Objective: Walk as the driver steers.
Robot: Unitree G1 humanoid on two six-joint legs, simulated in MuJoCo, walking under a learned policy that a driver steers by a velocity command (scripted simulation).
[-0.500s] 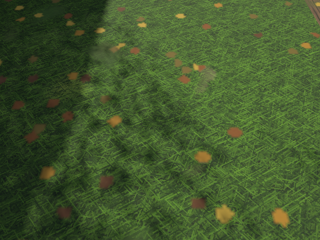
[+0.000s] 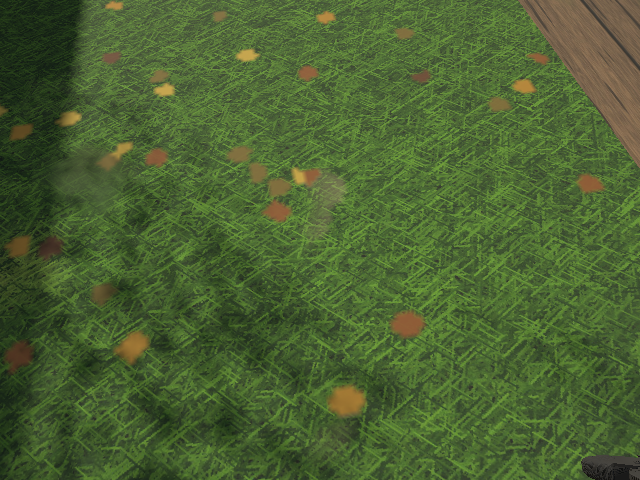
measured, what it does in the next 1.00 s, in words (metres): walks ahead, turning left: left foot, then right foot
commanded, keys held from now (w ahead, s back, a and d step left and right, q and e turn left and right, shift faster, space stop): w+e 0.02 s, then w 0.18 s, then no key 0.02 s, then q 0.70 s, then w+q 0.08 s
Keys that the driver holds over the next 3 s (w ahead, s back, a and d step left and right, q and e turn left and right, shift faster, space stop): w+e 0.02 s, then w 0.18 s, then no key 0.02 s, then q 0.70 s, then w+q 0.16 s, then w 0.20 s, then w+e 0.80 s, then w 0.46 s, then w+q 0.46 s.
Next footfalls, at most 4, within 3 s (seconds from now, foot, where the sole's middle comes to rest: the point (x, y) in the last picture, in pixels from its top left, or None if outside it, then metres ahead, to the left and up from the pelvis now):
0.20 left None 0.31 0.15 -0.78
0.66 right None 0.40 -0.07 -0.78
1.06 left None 0.31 0.18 -0.78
1.56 right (318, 361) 0.71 0.11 -0.78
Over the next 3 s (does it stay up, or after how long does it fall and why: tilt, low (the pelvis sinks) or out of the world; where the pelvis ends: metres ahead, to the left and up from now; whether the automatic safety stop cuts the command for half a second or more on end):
stays up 1.28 0.21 -0.02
